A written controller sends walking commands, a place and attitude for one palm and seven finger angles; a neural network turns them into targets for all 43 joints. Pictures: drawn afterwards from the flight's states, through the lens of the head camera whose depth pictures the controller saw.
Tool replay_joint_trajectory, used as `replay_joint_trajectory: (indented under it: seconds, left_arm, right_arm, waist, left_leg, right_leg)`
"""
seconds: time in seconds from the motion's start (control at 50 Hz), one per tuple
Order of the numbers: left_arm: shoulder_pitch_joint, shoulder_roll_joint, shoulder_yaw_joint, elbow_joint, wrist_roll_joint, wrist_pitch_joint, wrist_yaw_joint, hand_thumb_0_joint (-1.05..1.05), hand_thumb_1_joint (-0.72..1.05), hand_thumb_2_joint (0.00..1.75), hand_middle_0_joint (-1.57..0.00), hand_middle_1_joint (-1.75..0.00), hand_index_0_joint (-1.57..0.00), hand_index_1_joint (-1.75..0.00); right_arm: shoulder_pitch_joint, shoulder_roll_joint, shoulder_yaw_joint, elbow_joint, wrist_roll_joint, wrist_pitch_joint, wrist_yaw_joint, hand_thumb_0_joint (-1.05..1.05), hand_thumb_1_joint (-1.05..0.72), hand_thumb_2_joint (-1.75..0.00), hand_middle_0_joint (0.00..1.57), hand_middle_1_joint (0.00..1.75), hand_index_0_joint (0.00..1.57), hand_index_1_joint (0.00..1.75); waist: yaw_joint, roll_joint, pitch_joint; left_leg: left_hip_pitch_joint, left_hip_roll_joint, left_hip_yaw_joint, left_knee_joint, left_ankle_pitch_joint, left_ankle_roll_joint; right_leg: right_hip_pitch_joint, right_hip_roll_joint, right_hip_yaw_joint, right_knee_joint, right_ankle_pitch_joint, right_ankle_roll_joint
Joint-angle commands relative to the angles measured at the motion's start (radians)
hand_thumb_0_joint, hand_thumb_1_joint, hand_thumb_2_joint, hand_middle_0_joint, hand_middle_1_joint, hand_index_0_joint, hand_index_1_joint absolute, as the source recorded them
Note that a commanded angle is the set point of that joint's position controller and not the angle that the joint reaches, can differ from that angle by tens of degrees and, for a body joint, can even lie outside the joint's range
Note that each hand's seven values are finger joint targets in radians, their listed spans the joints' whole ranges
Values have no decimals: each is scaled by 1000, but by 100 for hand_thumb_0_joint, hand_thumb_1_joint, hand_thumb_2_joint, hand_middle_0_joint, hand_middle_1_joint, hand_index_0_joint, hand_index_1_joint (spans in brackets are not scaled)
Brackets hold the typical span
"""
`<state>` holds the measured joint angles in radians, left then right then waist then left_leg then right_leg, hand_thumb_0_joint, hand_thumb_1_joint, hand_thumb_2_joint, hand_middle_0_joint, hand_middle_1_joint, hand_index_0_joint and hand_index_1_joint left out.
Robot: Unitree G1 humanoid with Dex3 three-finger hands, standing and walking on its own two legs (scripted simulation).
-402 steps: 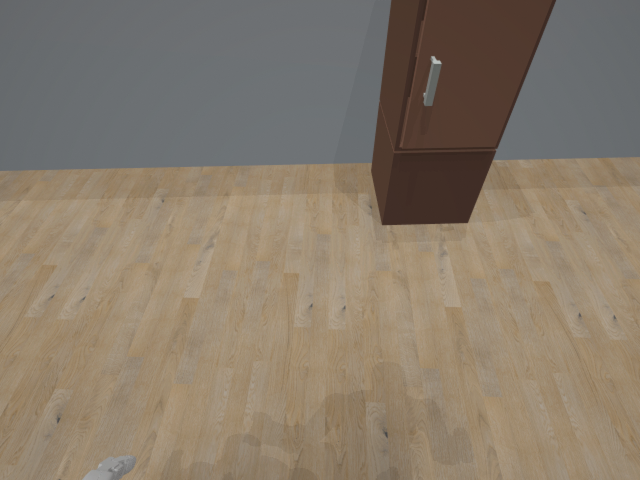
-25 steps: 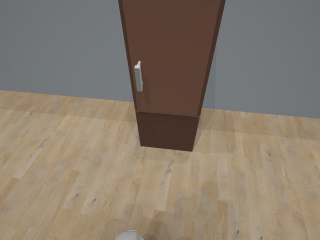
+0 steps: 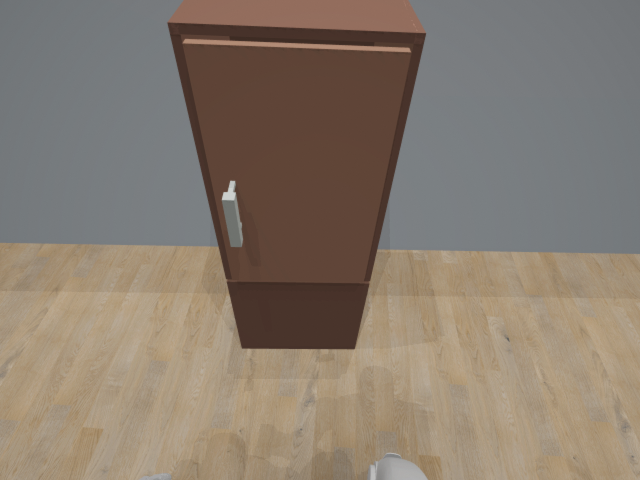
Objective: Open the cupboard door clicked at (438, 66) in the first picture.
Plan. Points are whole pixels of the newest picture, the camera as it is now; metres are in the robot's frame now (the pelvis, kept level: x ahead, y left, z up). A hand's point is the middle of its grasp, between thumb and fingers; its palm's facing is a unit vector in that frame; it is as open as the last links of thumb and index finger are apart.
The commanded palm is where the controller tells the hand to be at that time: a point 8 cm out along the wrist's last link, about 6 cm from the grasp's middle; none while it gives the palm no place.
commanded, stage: take the last steps up to it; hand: left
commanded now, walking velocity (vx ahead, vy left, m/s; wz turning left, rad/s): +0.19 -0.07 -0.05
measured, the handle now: (234, 214) +0.63 +0.20 -0.08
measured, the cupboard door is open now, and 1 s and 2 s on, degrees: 0 0 0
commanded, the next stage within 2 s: come to a stop and stand still in 0.10 s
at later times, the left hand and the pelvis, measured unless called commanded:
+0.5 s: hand (230, 473) +0.17 +0.13 -0.17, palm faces +0.04 -0.97 -0.25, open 7.3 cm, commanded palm none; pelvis +0.11 -0.05 +0.00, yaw -1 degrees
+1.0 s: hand out of the picture +0.08 +0.19 -0.18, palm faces +0.01 -0.97 -0.24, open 7.4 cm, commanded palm none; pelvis +0.07 +0.00 +0.00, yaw -3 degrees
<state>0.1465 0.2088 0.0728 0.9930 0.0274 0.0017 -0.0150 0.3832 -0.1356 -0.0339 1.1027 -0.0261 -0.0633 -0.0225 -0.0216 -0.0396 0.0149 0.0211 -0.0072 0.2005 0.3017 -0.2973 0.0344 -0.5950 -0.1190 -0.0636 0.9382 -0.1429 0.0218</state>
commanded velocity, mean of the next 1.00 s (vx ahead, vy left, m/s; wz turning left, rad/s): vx -0.05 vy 0.04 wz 0.00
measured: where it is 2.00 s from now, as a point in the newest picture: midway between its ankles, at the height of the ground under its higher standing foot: outside the picture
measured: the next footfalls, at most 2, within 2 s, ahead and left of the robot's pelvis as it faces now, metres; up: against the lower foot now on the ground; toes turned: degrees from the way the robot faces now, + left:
right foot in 0.16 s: +0.21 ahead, -0.14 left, +0.00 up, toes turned -8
left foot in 0.68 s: +0.12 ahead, +0.11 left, +0.00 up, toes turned +2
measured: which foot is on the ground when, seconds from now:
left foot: down 0.00-0.16, up 0.18-0.66, down 0.68-1.00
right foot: up 0.00-0.14, down 0.16-0.70, up 0.72-0.98, down 1.00-1.00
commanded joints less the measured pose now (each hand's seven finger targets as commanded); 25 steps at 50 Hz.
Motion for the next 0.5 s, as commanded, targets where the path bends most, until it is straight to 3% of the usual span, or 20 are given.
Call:
replay_joint_trajectory:
  seconds: [0.0, 0.04, 0.06, 0.08, 0.1, 0.12, 0.14, 0.16, 0.18, 0.2, 0.22, 0.26, 0.3, 0.34, 0.4, 0.48]
  left_arm:
    - [-75, -7, -20, -70, -6, -12, -6, 0, 90, 90, -20, -30, -20, -30]
    - [-67, 0, -19, -72, -9, -18, -3, 0, 90, 90, -20, -30, -20, -30]
    - [-23, 5, -17, -62, -9, -22, -2, 0, 90, 90, -20, -30, -20, -30]
    - [70, 16, -13, -31, -8, -30, 0, 0, 90, 90, -20, -30, -20, -30]
    - [185, 41, -6, 10, -3, -41, 3, 0, 90, 90, -20, -30, -20, -30]
    - [300, 112, 11, 49, 3, -57, 11, 0, 90, 90, -20, -30, -20, -30]
    - [367, 203, 32, 59, -4, -64, 22, 0, 90, 90, -20, -30, -20, -30]
    - [358, 219, 28, 56, -23, -58, 27, 0, 90, 90, -20, -30, -20, -30]
    - [251, 179, 19, 42, -22, -54, 30, 0, 90, 90, -20, -30, -20, -30]
    - [160, 137, 7, 14, -22, -52, 34, 0, 90, 90, -20, -30, -20, -30]
    - [97, 97, -7, 0, -21, -50, 39, 0, 90, 90, -20, -30, -20, -30]
    - [23, 47, -24, -8, -15, -49, 52, 0, 90, 90, -20, -30, -20, -30]
    - [42, 59, -14, -10, -4, -40, 58, 0, 90, 90, -20, -30, -20, -30]
    - [80, 81, -9, 7, -4, -30, 60, 0, 90, 90, -20, -30, -20, -30]
    - [91, 111, 5, 3, -4, -14, 62, 0, 90, 90, -20, -30, -20, -30]
    - [81, 129, 16, -14, 3, -2, 65, 0, 90, 90, -20, -30, -20, -30]
  right_arm:
    - [91, -138, -27, -20, -7, -11, -10, 0, -90, -90, 20, 30, 20, 30]
    - [98, -147, -29, -10, -7, -3, -9, 0, -90, -90, 20, 30, 20, 30]
    - [90, -158, -29, -10, -5, 0, -10, 0, -90, -90, 20, 30, 20, 30]
    - [73, -167, -30, -9, -1, 2, -10, 0, -90, -90, 20, 30, 20, 30]
    - [65, -163, -29, -6, 6, 2, -7, 0, -90, -90, 20, 30, 20, 30]
    - [80, -134, -25, -5, 16, 1, 2, 0, -90, -90, 20, 30, 20, 30]
    - [153, -70, -14, -23, 26, 4, 7, 0, -90, -90, 20, 30, 20, 30]
    - [111, -98, -15, -32, 26, 16, 0, 0, -90, -90, 20, 30, 20, 30]
    - [81, -78, -21, -20, 26, 21, 2, 0, -90, -90, 20, 30, 20, 30]
    - [58, -65, -18, -20, 20, 29, 3, 0, -90, -90, 20, 30, 20, 30]
    - [56, -55, -13, -11, 15, 40, 0, 0, -90, -90, 20, 30, 20, 30]
    - [106, -12, 1, 17, 16, 65, -7, 0, -90, -90, 20, 30, 20, 30]
    - [95, -3, -4, 6, 24, 87, -8, 0, -90, -90, 20, 30, 20, 30]
    - [46, -25, -13, -11, 23, 100, -4, 0, -90, -90, 20, 30, 20, 30]
    - [-21, -66, -27, -53, 13, 113, 1, 0, -90, -90, 20, 30, 20, 30]
    - [-100, -88, -35, -96, 15, 115, 4, 0, -90, -90, 20, 30, 20, 30]
  waist:
    - [-24, 127, 146]
    - [-20, 132, 124]
    - [1, 123, 96]
    - [45, 118, 45]
    - [90, 94, -27]
    - [134, -15, -122]
    - [118, -228, -230]
    - [120, -125, -232]
    - [86, -68, -143]
    - [61, -23, -68]
    - [27, 21, -19]
    - [-26, 40, -20]
    - [-11, -8, -51]
    - [16, -26, -67]
    - [33, -67, -68]
    - [43, -118, -72]
  left_leg:
    - [-15, 304, -138, -51, 606, 117]
    - [-26, 315, -135, 2, 677, 110]
    - [-38, 312, -125, 52, 727, 105]
    - [-40, 293, -99, 145, 753, 86]
    - [-83, 247, -71, 276, 700, 55]
    - [-239, 185, -40, 502, 479, 17]
    - [-460, 23, -26, 817, -239, -28]
    - [-483, 35, -160, 956, -333, -9]
    - [-491, 73, -184, 995, -258, -7]
    - [-494, 95, -195, 984, -192, -16]
    - [-449, 112, -211, 935, -145, -25]
    - [-343, 116, -218, 776, -110, -51]
    - [-318, 87, -191, 650, -135, -63]
    - [-346, 63, -182, 613, -133, -71]
    - [-415, 46, -199, 641, -136, -85]
    - [-418, 40, -209, 607, -150, -89]
  right_leg:
    - [-28, 14, -24, -204, -41, -26]
    - [71, 41, -42, -273, -80, -47]
    - [151, 64, -55, -302, -79, -58]
    - [264, 87, -71, -356, -41, -66]
    - [432, 104, -86, -428, 44, -68]
    - [656, -16, 52, -437, 175, -112]
    - [822, -291, 444, -528, 372, -237]
    - [747, -322, 469, -605, 344, -291]
    - [614, -287, 414, -654, 159, -280]
    - [483, -268, 375, -682, 129, -255]
    - [367, -236, 292, -685, 196, -228]
    - [262, -191, 153, -671, 410, -191]
    - [276, -181, 108, -625, 499, -197]
    - [333, -191, 136, -612, 496, -212]
    - [386, -218, 182, -603, 496, -226]
    - [403, -220, 185, -582, 505, -230]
